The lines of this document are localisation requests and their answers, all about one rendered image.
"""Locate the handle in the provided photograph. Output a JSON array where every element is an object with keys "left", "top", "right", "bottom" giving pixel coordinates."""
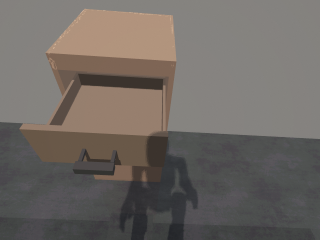
[{"left": 72, "top": 148, "right": 117, "bottom": 176}]

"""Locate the cabinet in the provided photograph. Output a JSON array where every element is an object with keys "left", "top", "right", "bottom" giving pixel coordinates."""
[{"left": 45, "top": 9, "right": 177, "bottom": 182}]

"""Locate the drawer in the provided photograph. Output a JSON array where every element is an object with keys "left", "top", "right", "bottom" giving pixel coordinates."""
[{"left": 19, "top": 72, "right": 168, "bottom": 168}]

